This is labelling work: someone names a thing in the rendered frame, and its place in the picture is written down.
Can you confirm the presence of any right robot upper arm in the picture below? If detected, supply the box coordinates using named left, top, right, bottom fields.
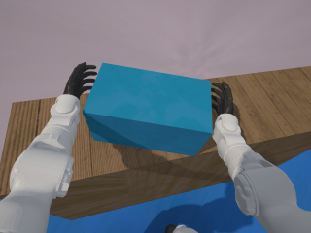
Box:
left=233, top=166, right=311, bottom=233

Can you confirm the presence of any robot left hand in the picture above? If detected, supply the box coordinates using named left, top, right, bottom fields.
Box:
left=63, top=62, right=97, bottom=100

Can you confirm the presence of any robot right hand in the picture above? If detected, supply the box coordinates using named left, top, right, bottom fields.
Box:
left=211, top=81, right=234, bottom=116

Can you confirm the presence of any left robot upper arm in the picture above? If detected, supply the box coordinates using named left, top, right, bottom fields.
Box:
left=0, top=146, right=75, bottom=233

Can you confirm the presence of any right robot forearm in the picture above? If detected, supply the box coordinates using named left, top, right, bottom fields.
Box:
left=212, top=113, right=297, bottom=203

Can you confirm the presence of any pedestal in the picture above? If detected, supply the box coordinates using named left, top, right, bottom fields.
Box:
left=0, top=66, right=311, bottom=220

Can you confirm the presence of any left robot forearm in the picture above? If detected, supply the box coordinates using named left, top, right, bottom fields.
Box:
left=9, top=94, right=81, bottom=191

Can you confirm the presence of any carton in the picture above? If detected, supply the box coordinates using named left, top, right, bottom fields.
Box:
left=82, top=63, right=213, bottom=156

